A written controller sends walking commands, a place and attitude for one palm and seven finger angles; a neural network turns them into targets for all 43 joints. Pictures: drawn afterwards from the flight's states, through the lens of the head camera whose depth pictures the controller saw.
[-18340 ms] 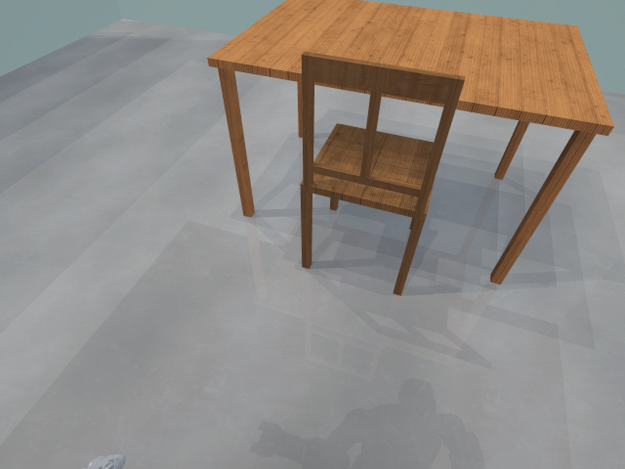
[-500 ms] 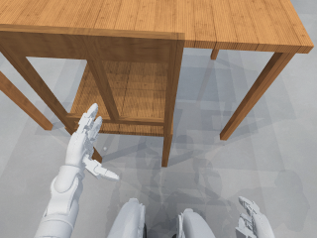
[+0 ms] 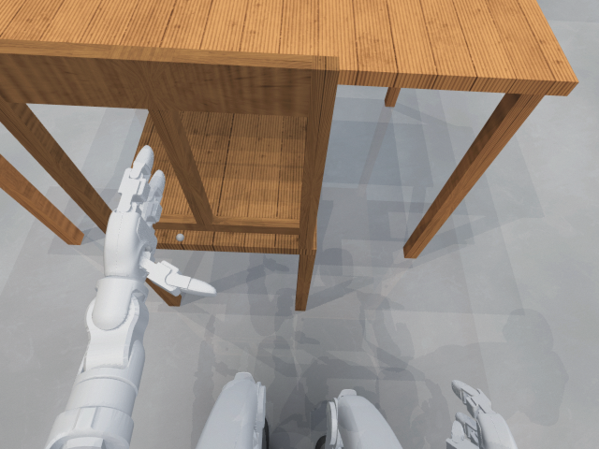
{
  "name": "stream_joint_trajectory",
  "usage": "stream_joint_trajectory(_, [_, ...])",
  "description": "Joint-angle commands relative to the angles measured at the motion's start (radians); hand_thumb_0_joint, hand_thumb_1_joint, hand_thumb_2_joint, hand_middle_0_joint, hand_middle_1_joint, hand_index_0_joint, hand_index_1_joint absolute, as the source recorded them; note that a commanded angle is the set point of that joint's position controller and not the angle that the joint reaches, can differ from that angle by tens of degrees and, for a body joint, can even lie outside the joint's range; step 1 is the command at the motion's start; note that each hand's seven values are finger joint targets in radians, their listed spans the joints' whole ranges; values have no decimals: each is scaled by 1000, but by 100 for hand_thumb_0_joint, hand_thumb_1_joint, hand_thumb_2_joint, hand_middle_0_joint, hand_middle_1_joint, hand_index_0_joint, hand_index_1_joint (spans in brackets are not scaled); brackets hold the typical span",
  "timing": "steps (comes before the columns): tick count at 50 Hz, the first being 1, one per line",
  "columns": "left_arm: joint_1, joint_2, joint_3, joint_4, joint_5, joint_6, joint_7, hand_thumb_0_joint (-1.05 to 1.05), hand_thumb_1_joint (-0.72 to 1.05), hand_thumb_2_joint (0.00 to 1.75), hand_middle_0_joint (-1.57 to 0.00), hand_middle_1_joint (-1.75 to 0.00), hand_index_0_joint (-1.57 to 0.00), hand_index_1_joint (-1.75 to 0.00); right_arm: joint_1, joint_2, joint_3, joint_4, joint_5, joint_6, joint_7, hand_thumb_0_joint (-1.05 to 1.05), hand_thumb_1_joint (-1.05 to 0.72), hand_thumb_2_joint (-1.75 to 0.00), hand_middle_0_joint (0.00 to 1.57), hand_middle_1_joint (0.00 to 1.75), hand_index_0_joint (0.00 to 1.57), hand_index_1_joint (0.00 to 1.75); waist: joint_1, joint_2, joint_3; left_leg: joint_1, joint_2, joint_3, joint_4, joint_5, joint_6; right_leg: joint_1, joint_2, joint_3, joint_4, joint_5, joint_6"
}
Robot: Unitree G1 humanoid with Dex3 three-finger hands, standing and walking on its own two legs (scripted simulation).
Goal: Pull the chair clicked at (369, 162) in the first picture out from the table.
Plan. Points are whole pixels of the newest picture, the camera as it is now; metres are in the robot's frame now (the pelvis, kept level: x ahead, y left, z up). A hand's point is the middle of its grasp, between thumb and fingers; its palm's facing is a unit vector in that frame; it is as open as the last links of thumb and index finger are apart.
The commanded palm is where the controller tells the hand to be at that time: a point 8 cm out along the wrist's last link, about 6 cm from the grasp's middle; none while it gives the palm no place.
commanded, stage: push the fingers through the gap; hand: left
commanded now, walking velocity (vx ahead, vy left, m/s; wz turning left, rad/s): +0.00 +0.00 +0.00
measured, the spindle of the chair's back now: (187, 174) +0.49 +0.18 +0.01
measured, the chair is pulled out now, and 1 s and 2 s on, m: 0.00 0.00 0.00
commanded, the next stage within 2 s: hook a spindle and tug to test in 1.28 s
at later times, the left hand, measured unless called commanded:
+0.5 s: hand (191, 218) +0.41 +0.16 +0.02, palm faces +0.00 -1.00 -0.06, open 16.9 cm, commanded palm +0.39 +0.21 +0.03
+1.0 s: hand (198, 185) +0.45 +0.16 +0.03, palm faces +0.02 -1.00 -0.05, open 16.9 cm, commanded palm +0.42 +0.21 +0.03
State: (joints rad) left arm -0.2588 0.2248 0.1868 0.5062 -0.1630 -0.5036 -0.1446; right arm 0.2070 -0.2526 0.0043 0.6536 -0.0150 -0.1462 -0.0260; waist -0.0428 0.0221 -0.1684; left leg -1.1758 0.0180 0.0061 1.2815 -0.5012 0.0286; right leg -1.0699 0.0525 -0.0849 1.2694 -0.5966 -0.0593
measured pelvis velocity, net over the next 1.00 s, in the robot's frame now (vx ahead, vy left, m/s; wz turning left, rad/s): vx -0.01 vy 0.00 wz -0.01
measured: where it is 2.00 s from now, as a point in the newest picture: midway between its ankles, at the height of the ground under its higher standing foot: outside the picture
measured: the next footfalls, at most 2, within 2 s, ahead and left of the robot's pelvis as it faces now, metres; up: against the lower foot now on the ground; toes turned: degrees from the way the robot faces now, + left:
none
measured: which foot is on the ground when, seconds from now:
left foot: down 0.00-1.00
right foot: down 0.00-1.00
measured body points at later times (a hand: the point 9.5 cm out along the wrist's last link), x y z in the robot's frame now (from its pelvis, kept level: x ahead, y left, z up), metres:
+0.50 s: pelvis -0.01 +0.00 +0.00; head +0.12 +0.01 +0.43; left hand +0.40 +0.22 +0.02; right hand +0.10 -0.26 -0.12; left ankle +0.05 +0.10 -0.62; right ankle +0.00 -0.09 -0.62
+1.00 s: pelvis -0.01 +0.00 -0.01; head +0.13 +0.01 +0.42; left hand +0.45 +0.21 +0.04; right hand +0.06 -0.26 -0.13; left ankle +0.05 +0.10 -0.62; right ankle +0.00 -0.09 -0.62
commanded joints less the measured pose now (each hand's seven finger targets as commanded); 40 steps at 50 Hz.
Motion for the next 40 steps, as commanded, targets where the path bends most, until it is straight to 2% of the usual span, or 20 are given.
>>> stream_joint_trajectory(1, [-164, 163, 57, -68, 12, -14, 1, 0, -50, 30, -6, -8, -6, -8, 44, -148, -53, -111, 9, -17, 10, 0, -90, -90, 20, 30, 20, 30, -1, 42, -386, 329, -24, -54, -130, 239, -14, 133, -8, 98, -181, 317, 33])
stream_joint_trajectory(2, [-160, 160, 49, -59, 10, 12, -12, 0, -50, 30, -6, -8, -6, -8, 47, -151, -53, -121, 14, -8, 12, 0, -90, -90, 20, 30, 20, 30, 3, 60, -389, 340, -24, -51, -138, 246, -15, 140, -8, 97, -189, 327, 32])
stream_joint_trajectory(4, [-203, 139, 24, -93, -8, 48, -32, 0, -50, 30, -6, -8, -6, -8, 60, -156, -57, -133, 22, 3, 10, 0, -90, -90, 20, 30, 20, 30, -12, 32, -435, 384, -20, -57, -144, 285, -11, 154, -5, 86, -193, 364, 35])
stream_joint_trajectory(6, [-277, 132, 16, -178, -32, 47, -33, 0, -50, 30, -6, -8, -6, -8, 64, -152, -61, -138, 27, 4, 4, 0, -90, -90, 20, 30, 20, 30, -20, 35, -473, 442, -16, -64, -150, 317, -12, 166, -2, 83, -204, 384, 37])
stream_joint_trajectory(7, [-326, 164, 44, -218, -37, 32, -23, 0, -50, 30, -6, -8, -6, -8, 69, -153, -62, -130, 27, 1, -1, 0, -90, -90, 20, 30, 20, 30, -18, 36, -488, 454, -13, -72, -152, 330, -15, 168, -1, 80, -198, 386, 36])
stream_joint_trajectory(9, [-399, 170, 47, -259, -35, -10, 6, 0, -50, 30, -6, -8, -6, -8, 72, -147, -61, -109, 20, -8, -5, 0, -90, -90, 20, 30, 20, 30, -31, 55, -479, 486, -9, -83, -149, 337, -19, 119, 4, 74, -192, 367, 36])
stream_joint_trajectory(11, [-427, 154, 40, -187, -18, -47, 31, 0, -50, 30, -6, -8, -6, -8, 73, -146, -58, -77, 12, -14, -3, 0, -90, -90, 20, 30, 20, 30, -50, 21, -400, 436, -9, -90, -142, 286, -18, 74, 7, 68, -189, 316, 36])
stream_joint_trajectory(15, [-402, 177, 69, 21, 30, -58, 47, 0, -50, 30, -6, -8, -6, -8, 74, -151, -54, -61, 2, -5, 6, 0, -90, -90, 20, 30, 20, 30, -49, -11, -326, 304, -21, -68, -126, 174, -10, 56, 2, 88, -193, 236, 38])
stream_joint_trajectory(19, [-402, 179, 61, 80, 37, -15, 15, 0, -50, 30, -6, -8, -6, -8, 86, -155, -52, -89, 8, 14, 14, 0, -90, -90, 20, 30, 20, 30, -27, 66, -383, 337, -25, -59, -139, 199, -14, 80, -4, 91, -194, 265, 30])
stream_joint_trajectory(20, [-418, 179, 62, 54, 28, -9, 9, 0, -50, 30, -6, -8, -6, -8, 94, -157, -54, -96, 10, 18, 15, 0, -90, -90, 20, 30, 20, 30, -25, 57, -421, 367, -23, -64, -142, 231, -15, 98, -3, 86, -191, 295, 29])
stream_joint_trajectory(22, [-489, 206, 82, -2, 9, -10, 6, 0, -50, 30, -6, -8, -6, -8, 102, -158, -58, -97, 11, 20, 11, 0, -90, -90, 20, 30, 20, 30, -31, 65, -480, 407, -19, -66, -135, 272, -15, 118, -1, 91, -192, 334, 32])
stream_joint_trajectory(23, [-496, 222, 98, -2, 2, -12, 8, 0, -50, 30, -6, -8, -6, -8, 109, -160, -57, -95, 10, 19, 8, 0, -90, -90, 20, 30, 20, 30, -39, 34, -492, 402, -17, -69, -128, 287, -11, 126, 4, 90, -187, 349, 35])
stream_joint_trajectory(24, [-552, 244, 106, -49, 1, -29, 13, 0, -50, 30, -6, -8, -6, -8, 111, -158, -56, -90, 10, 18, 6, 0, -90, -90, 20, 30, 20, 30, -36, 66, -511, 416, -17, -69, -130, 304, -13, 135, 2, 95, -185, 365, 35])
stream_joint_trajectory(25, [-562, 218, 94, -60, -3, -41, 18, 0, -50, 30, -6, -8, -6, -8, 114, -150, -57, -86, 9, 13, 9, 0, -90, -90, 20, 30, 20, 30, -42, 69, -524, 434, -18, -70, -128, 311, -13, 134, 5, 93, -186, 370, 37])
stream_joint_trajectory(28, [-570, 266, 134, -10, 8, -74, 33, 0, -50, 30, -6, -8, -6, -8, 124, -157, -58, -60, 4, 7, 7, 0, -90, -90, 20, 30, 20, 30, -50, 22, -484, 376, -18, -67, -114, 289, -8, 130, 9, 100, -181, 358, 38])
stream_joint_trajectory(30, [-557, 221, 96, 66, 24, -75, 28, 0, -50, 30, -6, -8, -6, -8, 118, -150, -54, -51, 3, 10, 13, 0, -90, -90, 20, 30, 20, 30, -58, 42, -423, 342, -21, -60, -116, 251, -10, 106, 5, 104, -189, 328, 38])
stream_joint_trajectory(33, [-544, 256, 120, 189, 37, -49, 9, 0, -50, 30, -6, -8, -6, -8, 137, -162, -54, -45, 2, 20, 15, 0, -90, -90, 20, 30, 20, 30, -59, 9, -376, 263, -24, -52, -105, 210, -4, 116, 0, 120, -196, 302, 38])
stream_joint_trajectory(34, [-561, 227, 92, 198, 36, -42, -3, 0, -50, 30, -6, -8, -6, -8, 134, -160, -52, -49, 6, 23, 17, 0, -90, -90, 20, 30, 20, 30, -64, 23, -376, 271, -25, -52, -109, 208, -5, 108, -3, 118, -198, 303, 37])
stream_joint_trajectory(37, [-634, 225, 89, 216, 20, -27, -22, 0, -50, 30, -6, -8, -6, -8, 147, -166, -55, -52, 8, 28, 16, 0, -90, -90, 20, 30, 20, 30, -76, 20, -393, 291, -24, -56, -107, 208, -2, 95, -2, 113, -204, 296, 37])
stream_joint_trajectory(40, [-714, 262, 118, 150, 10, -54, -18, 0, -50, 30, -6, -8, -6, -8, 158, -166, -58, -52, 6, 22, 15, 0, -90, -90, 20, 30, 20, 30, -65, 75, -478, 364, -21, -65, -106, 266, -6, 95, 3, 104, -185, 335, 33])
